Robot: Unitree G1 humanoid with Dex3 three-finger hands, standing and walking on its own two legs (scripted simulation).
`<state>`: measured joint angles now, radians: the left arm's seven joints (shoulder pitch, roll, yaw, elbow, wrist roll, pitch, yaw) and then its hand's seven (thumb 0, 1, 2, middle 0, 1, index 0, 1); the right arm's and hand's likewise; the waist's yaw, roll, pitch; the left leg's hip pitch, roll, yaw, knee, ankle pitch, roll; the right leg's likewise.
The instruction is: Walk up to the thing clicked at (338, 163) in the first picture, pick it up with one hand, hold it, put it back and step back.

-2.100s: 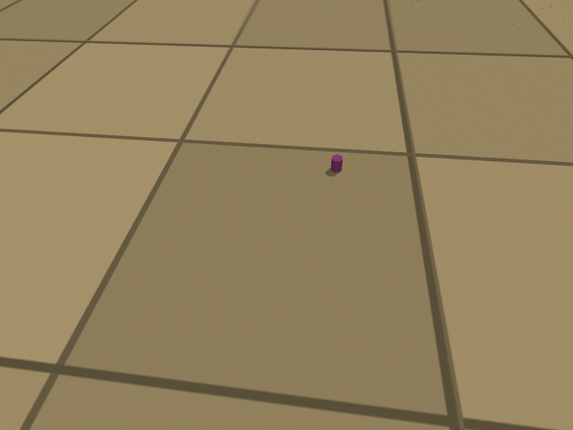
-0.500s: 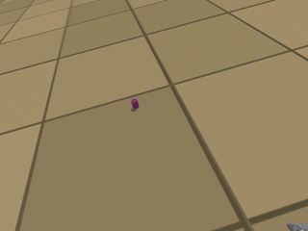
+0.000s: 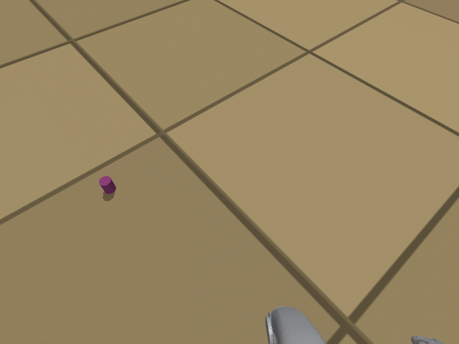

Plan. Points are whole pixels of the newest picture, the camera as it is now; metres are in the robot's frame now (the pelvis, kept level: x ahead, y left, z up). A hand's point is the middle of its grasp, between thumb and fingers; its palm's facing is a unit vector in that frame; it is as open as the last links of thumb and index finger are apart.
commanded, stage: walk up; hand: left
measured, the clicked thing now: (107, 185) +0.96 +0.52 -0.72
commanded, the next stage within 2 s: none
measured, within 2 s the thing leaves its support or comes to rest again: neither
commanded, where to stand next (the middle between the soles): +0.53 +0.70 m, yaw -54 degrees
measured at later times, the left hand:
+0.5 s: hand (1, 286) +0.31 +0.45 -0.13, palm faces -0.22 -0.78 -0.58, open 7.4 cm
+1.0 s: hand out of the picture +0.58 +0.60 -0.14, palm faces -0.45 -0.67 -0.59, open 7.4 cm
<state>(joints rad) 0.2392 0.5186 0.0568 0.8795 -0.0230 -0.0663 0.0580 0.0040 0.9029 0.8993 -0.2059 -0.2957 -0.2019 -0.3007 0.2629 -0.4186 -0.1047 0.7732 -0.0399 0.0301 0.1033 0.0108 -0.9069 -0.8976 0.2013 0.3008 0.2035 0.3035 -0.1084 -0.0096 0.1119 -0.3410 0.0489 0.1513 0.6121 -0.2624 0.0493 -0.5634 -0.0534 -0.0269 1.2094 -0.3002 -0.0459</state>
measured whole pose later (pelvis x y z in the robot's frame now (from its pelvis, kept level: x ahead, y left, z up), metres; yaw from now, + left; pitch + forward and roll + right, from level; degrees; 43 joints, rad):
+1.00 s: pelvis +0.34 +0.38 -0.03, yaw -29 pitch -1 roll -3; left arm 0.30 0.44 0.06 0.76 0.00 -0.07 0.13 0.00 0.90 0.90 -0.21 -0.30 -0.21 -0.30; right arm 0.30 -0.42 -0.11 0.65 -0.07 0.11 0.05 0.01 -0.90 -0.90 0.20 0.30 0.21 0.30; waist -0.08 0.13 0.18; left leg -0.49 0.01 0.13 1.12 -0.50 -0.02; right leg -0.49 0.05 -0.11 0.77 -0.29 -0.07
